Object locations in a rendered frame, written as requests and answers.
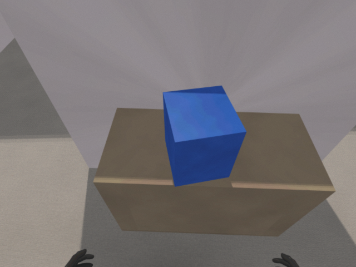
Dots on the left robot hand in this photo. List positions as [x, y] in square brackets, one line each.
[79, 257]

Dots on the carton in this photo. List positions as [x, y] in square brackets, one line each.
[203, 134]

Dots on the pedestal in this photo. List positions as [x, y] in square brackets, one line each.
[277, 178]

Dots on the right robot hand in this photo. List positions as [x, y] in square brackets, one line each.
[286, 260]

